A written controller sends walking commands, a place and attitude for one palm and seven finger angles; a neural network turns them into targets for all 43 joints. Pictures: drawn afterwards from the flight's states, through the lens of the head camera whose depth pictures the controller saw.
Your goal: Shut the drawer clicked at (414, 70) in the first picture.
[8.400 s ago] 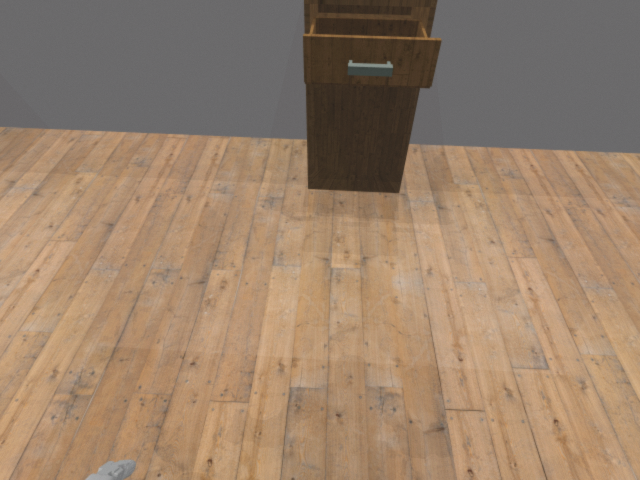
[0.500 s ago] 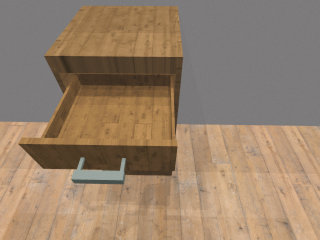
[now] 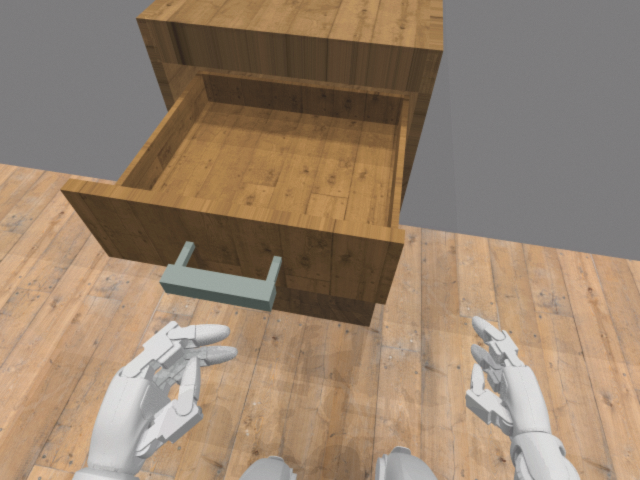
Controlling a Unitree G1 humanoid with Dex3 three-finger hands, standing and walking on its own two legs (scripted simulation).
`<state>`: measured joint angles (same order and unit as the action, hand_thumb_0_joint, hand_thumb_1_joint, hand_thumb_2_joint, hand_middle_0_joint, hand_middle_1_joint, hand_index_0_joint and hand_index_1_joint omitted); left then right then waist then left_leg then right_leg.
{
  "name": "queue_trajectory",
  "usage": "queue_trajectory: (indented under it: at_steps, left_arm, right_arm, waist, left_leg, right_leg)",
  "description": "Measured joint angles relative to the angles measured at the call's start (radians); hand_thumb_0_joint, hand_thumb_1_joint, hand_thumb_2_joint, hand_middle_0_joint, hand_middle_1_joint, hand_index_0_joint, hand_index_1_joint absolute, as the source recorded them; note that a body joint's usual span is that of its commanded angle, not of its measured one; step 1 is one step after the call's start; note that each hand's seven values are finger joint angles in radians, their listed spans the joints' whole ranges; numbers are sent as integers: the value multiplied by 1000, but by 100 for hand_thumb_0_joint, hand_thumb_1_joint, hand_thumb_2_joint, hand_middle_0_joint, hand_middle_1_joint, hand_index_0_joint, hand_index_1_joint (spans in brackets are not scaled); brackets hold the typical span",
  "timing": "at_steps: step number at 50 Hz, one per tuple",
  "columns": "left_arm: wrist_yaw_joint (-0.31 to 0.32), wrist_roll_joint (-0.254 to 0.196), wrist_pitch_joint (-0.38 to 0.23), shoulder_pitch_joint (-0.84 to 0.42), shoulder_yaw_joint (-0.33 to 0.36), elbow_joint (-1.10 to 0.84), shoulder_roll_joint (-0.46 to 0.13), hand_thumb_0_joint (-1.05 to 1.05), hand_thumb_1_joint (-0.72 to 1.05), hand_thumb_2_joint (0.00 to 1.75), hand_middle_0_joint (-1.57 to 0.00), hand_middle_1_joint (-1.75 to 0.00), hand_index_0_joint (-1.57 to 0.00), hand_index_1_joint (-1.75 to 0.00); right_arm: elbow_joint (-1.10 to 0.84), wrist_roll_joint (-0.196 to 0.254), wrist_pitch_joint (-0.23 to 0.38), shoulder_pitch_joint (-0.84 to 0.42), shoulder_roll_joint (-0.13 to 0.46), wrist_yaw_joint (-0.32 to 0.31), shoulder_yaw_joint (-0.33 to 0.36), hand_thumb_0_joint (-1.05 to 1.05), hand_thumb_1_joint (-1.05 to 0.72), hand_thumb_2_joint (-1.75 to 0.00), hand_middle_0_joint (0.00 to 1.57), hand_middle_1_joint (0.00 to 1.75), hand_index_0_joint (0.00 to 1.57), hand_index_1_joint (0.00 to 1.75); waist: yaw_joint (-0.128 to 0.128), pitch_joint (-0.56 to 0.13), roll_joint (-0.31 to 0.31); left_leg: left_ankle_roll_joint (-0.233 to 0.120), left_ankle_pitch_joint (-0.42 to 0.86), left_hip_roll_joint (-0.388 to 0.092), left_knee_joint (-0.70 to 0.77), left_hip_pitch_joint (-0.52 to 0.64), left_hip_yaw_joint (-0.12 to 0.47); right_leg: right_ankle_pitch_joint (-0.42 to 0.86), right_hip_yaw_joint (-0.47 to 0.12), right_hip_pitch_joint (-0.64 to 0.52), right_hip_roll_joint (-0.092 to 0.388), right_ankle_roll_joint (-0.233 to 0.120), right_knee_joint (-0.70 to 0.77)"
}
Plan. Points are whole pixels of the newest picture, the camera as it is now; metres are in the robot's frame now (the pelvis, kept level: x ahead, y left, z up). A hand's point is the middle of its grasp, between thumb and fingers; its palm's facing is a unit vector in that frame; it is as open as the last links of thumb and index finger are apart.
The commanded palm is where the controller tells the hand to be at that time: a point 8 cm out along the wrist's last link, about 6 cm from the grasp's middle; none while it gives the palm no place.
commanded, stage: raise the hand and make a fist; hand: left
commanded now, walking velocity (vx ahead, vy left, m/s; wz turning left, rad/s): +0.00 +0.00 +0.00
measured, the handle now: (225, 272) +0.34 +0.16 +0.07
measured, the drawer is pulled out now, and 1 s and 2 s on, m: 0.29 0.29 0.29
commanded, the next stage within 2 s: bring the fist close to the handle in 1.34 s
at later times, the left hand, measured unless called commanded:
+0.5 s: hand (179, 397) +0.18 +0.15 +0.12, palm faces -0.06 -1.00 -0.03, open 3.2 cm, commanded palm +0.13 +0.20 +0.12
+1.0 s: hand (174, 380) +0.18 +0.14 +0.17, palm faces -0.05 -1.00 -0.07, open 3.3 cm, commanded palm +0.12 +0.19 +0.17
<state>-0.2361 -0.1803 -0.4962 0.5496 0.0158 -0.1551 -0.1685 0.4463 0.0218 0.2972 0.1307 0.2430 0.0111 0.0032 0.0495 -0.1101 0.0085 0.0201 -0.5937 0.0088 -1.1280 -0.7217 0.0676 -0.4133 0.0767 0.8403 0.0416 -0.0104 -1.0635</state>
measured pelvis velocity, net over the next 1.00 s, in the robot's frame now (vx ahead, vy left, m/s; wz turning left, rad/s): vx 0.03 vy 0.01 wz -0.02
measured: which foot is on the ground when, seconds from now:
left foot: down 0.00-1.00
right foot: down 0.00-1.00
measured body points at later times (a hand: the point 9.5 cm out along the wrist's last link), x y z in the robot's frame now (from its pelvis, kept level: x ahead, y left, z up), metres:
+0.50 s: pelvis +0.02 +0.02 +0.02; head +0.05 +0.01 +0.46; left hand +0.17 +0.20 +0.12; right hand +0.21 -0.22 -0.03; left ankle -0.02 +0.13 -0.66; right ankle +0.07 -0.12 -0.66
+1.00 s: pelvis +0.03 +0.01 +0.03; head +0.03 +0.00 +0.48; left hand +0.17 +0.19 +0.17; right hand +0.23 -0.20 -0.01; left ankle -0.02 +0.13 -0.66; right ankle +0.07 -0.12 -0.66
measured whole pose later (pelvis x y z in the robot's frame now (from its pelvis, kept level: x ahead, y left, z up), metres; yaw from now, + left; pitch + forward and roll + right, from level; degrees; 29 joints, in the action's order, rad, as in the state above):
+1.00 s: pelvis +0.03 +0.01 +0.03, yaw -1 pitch +6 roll -2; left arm -0.14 -0.17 -0.17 0.82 -0.02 -0.65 -0.19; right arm 0.45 0.06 0.27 0.28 0.20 -0.02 -0.04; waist 0.03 -0.13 0.06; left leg -0.01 -0.56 0.00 -0.93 -0.46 0.04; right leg -0.39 0.06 0.59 0.03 0.01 -0.88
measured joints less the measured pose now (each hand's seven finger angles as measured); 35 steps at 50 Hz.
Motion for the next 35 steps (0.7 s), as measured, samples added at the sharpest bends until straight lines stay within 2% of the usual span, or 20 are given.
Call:
queue_trajectory:
  at_steps: [3,6,8,12,20,28,35]
  left_arm:
    - [-29,-6,124,-6,0,-29,-15,2,90,90,-64,-78,-63,-78]
    - [-27,-27,192,26,23,-71,-21,2,90,90,-71,-85,-70,-85]
    - [-11,-43,201,57,45,-101,-18,2,90,90,-75,-89,-74,-89]
    - [16,-57,175,110,70,-152,-6,2,90,90,-82,-98,-82,-98]
    - [21,-28,176,198,7,-241,-14,2,90,90,-98,-115,-98,-116]
    - [98,0,195,253,-31,-366,-3,2,90,90,-114,-132,-114,-133]
    - [102,37,270,245,-77,-410,-7,2,90,90,-128,-147,-128,-148]
  right_arm:
    - [0,9,-38,34,-45,-14,-30,1,-91,-89,20,30,20,30]
    - [16,13,-66,81,-80,-25,-41,2,-90,-89,21,30,20,30]
    - [31,14,-73,110,-88,-28,-38,2,-90,-89,21,30,20,30]
    - [56,14,-73,145,-70,-28,-21,2,-90,-89,21,30,20,30]
    - [38,21,-52,144,-15,-27,20,2,-90,-89,21,30,20,30]
    - [-24,21,-50,118,-23,-17,16,2,-91,-90,20,30,20,30]
    - [-58,22,-67,107,-45,-17,-30,2,-91,-90,20,30,20,30]
  waist:
    - [-8,-2,17]
    - [-21,-9,27]
    - [-29,-13,33]
    - [-41,-12,36]
    - [-53,-15,24]
    - [-42,-37,29]
    - [-27,-33,38]
  left_leg:
    - [-7,3,-2,21,5,-3]
    - [-8,11,-6,54,24,-10]
    - [-9,14,-8,71,39,-13]
    - [-14,16,-5,86,54,-17]
    - [-26,8,0,83,67,-23]
    - [-33,1,1,94,118,-25]
    - [-35,6,2,118,159,-25]
  right_leg:
    - [6,-2,-4,-3,0,21]
    - [14,-8,-20,-8,2,50]
    - [17,-11,-33,-10,3,66]
    - [17,-14,-48,-7,9,78]
    - [14,-21,-61,-3,19,79]
    - [7,-23,-113,-2,26,93]
    - [10,-23,-154,-2,28,114]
